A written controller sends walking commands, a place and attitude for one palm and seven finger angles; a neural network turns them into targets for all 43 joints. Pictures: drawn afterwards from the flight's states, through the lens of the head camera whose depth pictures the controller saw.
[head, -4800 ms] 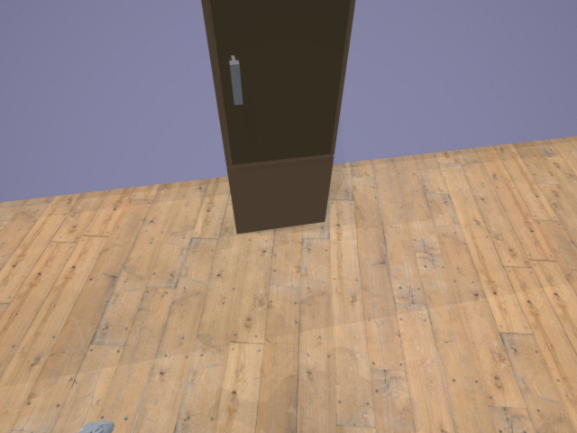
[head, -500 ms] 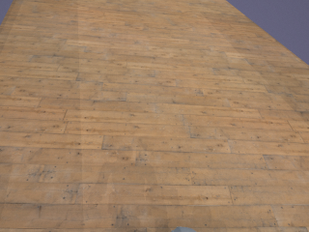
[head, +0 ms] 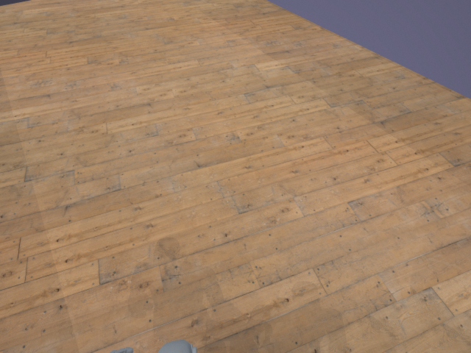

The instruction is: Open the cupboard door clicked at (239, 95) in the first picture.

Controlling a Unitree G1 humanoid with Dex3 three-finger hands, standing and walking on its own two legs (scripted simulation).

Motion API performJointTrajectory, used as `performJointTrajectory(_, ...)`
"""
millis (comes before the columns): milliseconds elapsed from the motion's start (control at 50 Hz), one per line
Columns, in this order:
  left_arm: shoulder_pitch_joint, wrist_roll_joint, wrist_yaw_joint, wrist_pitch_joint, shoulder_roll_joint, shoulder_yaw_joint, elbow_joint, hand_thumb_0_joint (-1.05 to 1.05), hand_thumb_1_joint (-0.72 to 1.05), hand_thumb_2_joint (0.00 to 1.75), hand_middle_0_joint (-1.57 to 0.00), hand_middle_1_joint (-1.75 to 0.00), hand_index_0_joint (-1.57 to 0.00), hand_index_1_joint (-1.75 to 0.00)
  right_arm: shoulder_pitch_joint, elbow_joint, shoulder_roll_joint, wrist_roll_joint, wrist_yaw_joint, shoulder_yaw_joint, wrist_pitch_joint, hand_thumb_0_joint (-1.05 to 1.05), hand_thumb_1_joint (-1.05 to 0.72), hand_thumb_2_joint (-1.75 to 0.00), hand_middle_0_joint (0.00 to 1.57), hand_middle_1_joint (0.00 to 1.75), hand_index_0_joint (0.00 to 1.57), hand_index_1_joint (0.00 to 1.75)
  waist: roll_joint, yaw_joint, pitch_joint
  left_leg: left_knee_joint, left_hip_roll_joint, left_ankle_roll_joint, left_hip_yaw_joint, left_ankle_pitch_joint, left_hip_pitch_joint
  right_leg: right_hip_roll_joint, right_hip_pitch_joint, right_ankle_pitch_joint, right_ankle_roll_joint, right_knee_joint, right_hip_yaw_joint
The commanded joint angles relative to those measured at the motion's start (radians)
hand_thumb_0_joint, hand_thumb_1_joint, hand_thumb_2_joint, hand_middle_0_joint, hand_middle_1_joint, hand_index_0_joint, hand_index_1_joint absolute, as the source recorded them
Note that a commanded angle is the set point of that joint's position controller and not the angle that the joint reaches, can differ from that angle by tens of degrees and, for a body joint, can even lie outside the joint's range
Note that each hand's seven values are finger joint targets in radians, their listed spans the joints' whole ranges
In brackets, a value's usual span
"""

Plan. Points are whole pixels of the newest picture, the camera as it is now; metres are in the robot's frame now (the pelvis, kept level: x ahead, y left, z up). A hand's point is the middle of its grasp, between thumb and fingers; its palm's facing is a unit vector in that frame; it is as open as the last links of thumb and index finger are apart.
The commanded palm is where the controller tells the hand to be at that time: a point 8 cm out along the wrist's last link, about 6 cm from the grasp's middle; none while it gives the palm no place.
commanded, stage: turn to face it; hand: left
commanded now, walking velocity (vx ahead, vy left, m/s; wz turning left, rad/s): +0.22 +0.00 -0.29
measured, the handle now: out of the picture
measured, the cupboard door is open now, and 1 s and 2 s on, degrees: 0 0 0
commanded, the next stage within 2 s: none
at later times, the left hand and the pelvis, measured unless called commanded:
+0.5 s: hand out of the picture +0.14 +0.24 -0.17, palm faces +0.15 -0.97 -0.19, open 7.4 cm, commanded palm none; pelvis +0.10 +0.04 +0.00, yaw +6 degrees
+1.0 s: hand out of the picture +0.09 +0.17 -0.14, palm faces +0.45 -0.86 -0.26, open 7.4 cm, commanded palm none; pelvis +0.10 -0.03 +0.01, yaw +27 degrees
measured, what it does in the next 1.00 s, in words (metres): walks ahead, turning left: left foot, then right foot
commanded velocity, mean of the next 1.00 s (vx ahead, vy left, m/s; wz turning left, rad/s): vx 0.00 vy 0.00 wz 0.59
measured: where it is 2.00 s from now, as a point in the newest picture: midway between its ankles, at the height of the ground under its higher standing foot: outside the picture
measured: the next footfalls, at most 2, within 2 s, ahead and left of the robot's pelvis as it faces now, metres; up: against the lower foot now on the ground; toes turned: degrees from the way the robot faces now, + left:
left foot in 0.20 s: +0.21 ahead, +0.13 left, +0.00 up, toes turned +7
right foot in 0.70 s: +0.17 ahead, -0.11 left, +0.00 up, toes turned +12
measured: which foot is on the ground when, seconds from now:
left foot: up 0.00-0.18, down 0.20-0.70, up 0.72-1.00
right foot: down 0.00-0.22, up 0.24-0.68, down 0.70-1.00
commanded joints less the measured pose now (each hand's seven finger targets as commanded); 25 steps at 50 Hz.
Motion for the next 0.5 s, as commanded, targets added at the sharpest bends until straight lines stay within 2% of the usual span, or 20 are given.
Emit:
performJointTrajectory(0,0.047,0.007,0.018,-0.025,0.187,0.041,-0.017,0.00,0.90,0.90,-0.20,-0.30,-0.20,-0.30,-0.019,-0.098,-0.040,0.007,0.012,-0.008,-0.037,0.00,-0.90,-0.90,0.20,0.30,0.20,0.30,-0.157,0.022,-0.013,-0.148,-0.018,-0.012,0.003,0.097,-0.045,-0.223,0.023,0.255,-0.143,-0.250,0.198)
performJointTrajectory(40,0.045,0.006,0.019,-0.025,0.176,0.037,-0.006,0.00,0.90,0.90,-0.20,-0.30,-0.20,-0.30,-0.048,-0.102,-0.035,0.009,0.014,-0.002,-0.040,0.00,-0.90,-0.90,0.20,0.30,0.20,0.30,-0.179,0.021,0.001,-0.243,-0.033,-0.005,0.011,0.134,-0.009,-0.216,0.011,0.283,-0.130,-0.241,0.175)
performJointTrajectory(80,0.043,0.008,0.028,-0.024,0.170,0.032,0.012,0.00,0.90,0.90,-0.20,-0.30,-0.20,-0.30,-0.035,-0.089,-0.020,0.016,0.016,0.003,-0.046,0.00,-0.90,-0.90,0.20,0.30,0.20,0.30,-0.187,0.017,-0.020,-0.336,-0.045,0.014,0.006,0.156,0.074,-0.220,0.026,0.296,-0.113,-0.214,0.154)
performJointTrajectory(100,0.044,0.005,0.032,-0.023,0.161,0.030,0.018,0.00,0.90,0.90,-0.20,-0.30,-0.20,-0.30,-0.025,-0.079,-0.018,0.017,0.014,0.007,-0.050,0.00,-0.90,-0.90,0.20,0.30,0.20,0.30,-0.167,0.015,-0.022,-0.383,-0.055,0.021,0.007,0.194,0.124,-0.216,0.026,0.289,-0.100,-0.198,0.136)
performJointTrajectory(140,0.053,-0.001,0.039,-0.012,0.139,0.022,0.040,0.00,0.90,0.90,-0.20,-0.30,-0.20,-0.30,0.032,-0.039,-0.030,0.015,0.008,0.009,-0.056,0.00,-0.90,-0.90,0.20,0.30,0.20,0.30,-0.104,-0.005,-0.025,-0.523,-0.085,0.030,0.012,0.311,0.263,-0.177,0.017,0.249,-0.054,-0.107,0.077)
performJointTrajectory(160,0.095,-0.003,0.040,-0.004,0.109,0.014,0.054,0.00,0.90,0.90,-0.20,-0.30,-0.20,-0.30,0.075,-0.017,-0.062,0.012,0.005,0.003,-0.062,0.00,-0.90,-0.90,0.20,0.30,0.20,0.30,-0.008,-0.008,-0.052,-0.566,-0.068,0.043,-0.038,0.419,0.361,-0.143,-0.012,0.200,-0.024,0.012,0.053)
performJointTrajectory(180,0.145,-0.005,0.042,0.005,0.069,0.009,0.055,0.00,0.90,0.90,-0.20,-0.30,-0.20,-0.30,0.134,-0.016,-0.138,0.004,-0.001,-0.011,-0.066,0.00,-0.90,-0.90,0.20,0.30,0.20,0.30,0.191,-0.013,-0.095,-0.630,0.080,0.105,-0.235,0.579,0.446,-0.062,-0.102,-0.033,0.020,0.198,-0.002)
performJointTrajectory(200,0.194,-0.011,0.041,0.011,0.043,0.003,0.049,0.00,0.90,0.90,-0.20,-0.30,-0.20,-0.30,0.145,-0.020,-0.191,0.002,-0.006,-0.017,-0.054,0.00,-0.90,-0.90,0.20,0.30,0.20,0.30,0.318,0.006,-0.115,-0.746,0.222,0.192,-0.423,0.589,0.439,0.006,-0.154,-0.361,0.055,0.394,-0.033)
performJointTrajectory(220,0.182,-0.006,0.048,0.022,0.056,0.002,0.050,0.00,0.90,0.90,-0.20,-0.30,-0.20,-0.30,0.112,-0.015,-0.177,0.006,-0.020,-0.013,-0.047,0.00,-0.90,-0.90,0.20,0.30,0.20,0.30,0.331,0.004,-0.137,-0.831,0.226,0.208,-0.509,0.410,0.404,-0.003,-0.185,-0.378,0.057,0.520,0.045)
performJointTrajectory(240,0.134,0.000,0.044,0.026,0.070,0.009,0.047,0.00,0.90,0.90,-0.20,-0.30,-0.20,-0.30,0.055,-0.030,-0.160,0.008,-0.023,-0.011,-0.037,0.00,-0.90,-0.90,0.20,0.30,0.20,0.30,0.270,0.010,-0.077,-0.850,0.202,0.225,-0.502,0.273,0.331,-0.035,-0.232,-0.325,0.056,0.597,0.068)
performJointTrajectory(260,0.091,0.003,0.037,0.025,0.078,0.015,0.043,0.00,0.90,0.90,-0.20,-0.30,-0.20,-0.30,0.006,-0.042,-0.123,0.009,-0.020,-0.004,-0.035,0.00,-0.90,-0.90,0.20,0.30,0.20,0.30,0.195,0.019,-0.022,-0.857,0.164,0.232,-0.452,0.215,0.248,-0.064,-0.245,-0.261,0.055,0.612,0.081)
performJointTrajectory(280,0.064,0.004,0.030,0.025,0.083,0.017,0.039,0.00,0.90,0.90,-0.20,-0.30,-0.20,-0.30,-0.026,-0.053,-0.105,0.011,-0.018,-0.001,-0.036,0.00,-0.90,-0.90,0.20,0.30,0.20,0.30,0.123,0.030,0.003,-0.861,0.132,0.221,-0.398,0.209,0.200,-0.083,-0.240,-0.206,0.060,0.602,0.078)
performJointTrajectory(300,0.079,0.003,0.028,0.028,0.071,0.020,0.037,0.00,0.90,0.90,-0.20,-0.30,-0.20,-0.30,-0.036,-0.060,-0.103,0.010,-0.018,-0.001,-0.038,0.00,-0.90,-0.90,0.20,0.30,0.20,0.30,0.087,0.039,-0.041,-0.855,0.105,0.214,-0.350,0.245,0.218,-0.080,-0.230,-0.168,0.066,0.589,0.076)
performJointTrajectory(320,0.092,0.004,0.030,0.033,0.067,0.023,0.037,0.00,0.90,0.90,-0.20,-0.30,-0.20,-0.30,-0.040,-0.065,-0.100,0.011,-0.018,-0.010,-0.038,0.00,-0.90,-0.90,0.20,0.30,0.20,0.30,0.085,0.040,-0.076,-0.850,0.094,0.214,-0.327,0.264,0.239,-0.080,-0.226,-0.148,0.072,0.579,0.071)
performJointTrajectory(360,0.094,0.003,0.034,0.040,0.066,0.028,0.023,0.00,0.90,0.90,-0.20,-0.30,-0.20,-0.30,-0.030,-0.070,-0.111,0.012,-0.016,-0.016,-0.036,0.00,-0.90,-0.90,0.20,0.30,0.20,0.30,0.062,0.034,-0.125,-0.834,0.088,0.227,-0.325,0.302,0.290,-0.077,-0.243,-0.139,0.080,0.545,0.070)
performJointTrajectory(380,0.077,0.003,0.034,0.041,0.068,0.031,0.013,0.00,0.90,0.90,-0.20,-0.30,-0.20,-0.30,-0.022,-0.073,-0.113,0.014,-0.016,-0.021,-0.032,0.00,-0.90,-0.90,0.20,0.30,0.20,0.30,0.043,0.027,-0.122,-0.836,0.084,0.228,-0.332,0.289,0.284,-0.077,-0.245,-0.129,0.083,0.540,0.069)
performJointTrajectory(440,0.061,0.003,0.037,0.050,0.062,0.037,-0.017,0.00,0.90,0.90,-0.20,-0.30,-0.20,-0.30,-0.025,-0.083,-0.128,0.011,-0.011,-0.033,-0.023,0.00,-0.90,-0.90,0.20,0.30,0.20,0.30,0.075,0.024,-0.124,-0.834,0.077,0.239,-0.359,0.218,0.284,-0.071,-0.261,-0.129,0.092,0.488,0.067)
performJointTrajectory(480,0.036,0.003,0.037,0.052,0.068,0.039,-0.036,0.00,0.90,0.90,-0.20,-0.30,-0.20,-0.30,-0.022,-0.088,-0.135,0.010,-0.009,-0.040,-0.016,0.00,-0.90,-0.90,0.20,0.30,0.20,0.30,0.074,0.014,-0.112,-0.834,0.070,0.243,-0.390,0.172,0.274,-0.063,-0.258,-0.141,0.091,0.446,0.068)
